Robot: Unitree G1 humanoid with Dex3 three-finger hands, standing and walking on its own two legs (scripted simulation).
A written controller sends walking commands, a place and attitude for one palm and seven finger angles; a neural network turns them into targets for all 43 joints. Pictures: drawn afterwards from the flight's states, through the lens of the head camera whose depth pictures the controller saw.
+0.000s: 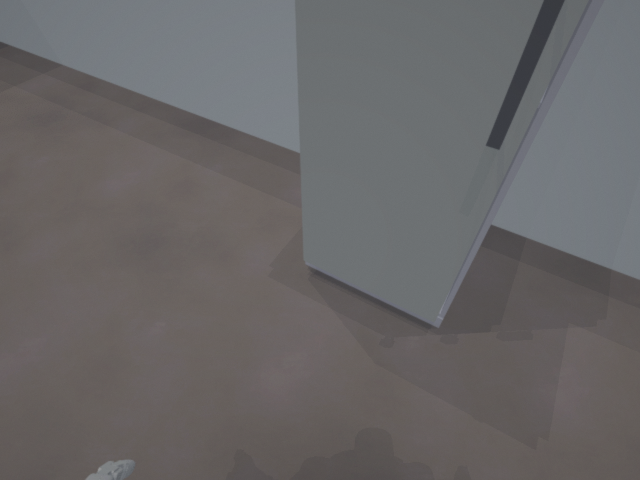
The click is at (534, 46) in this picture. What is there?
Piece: fridge door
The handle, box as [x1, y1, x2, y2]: [486, 0, 564, 149]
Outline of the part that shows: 564,0 543,1 486,145 498,149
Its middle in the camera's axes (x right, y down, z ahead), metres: +0.34 -0.28 +0.64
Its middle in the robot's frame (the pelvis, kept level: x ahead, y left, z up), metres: +0.71 -0.29 +0.18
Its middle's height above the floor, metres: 0.95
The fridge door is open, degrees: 0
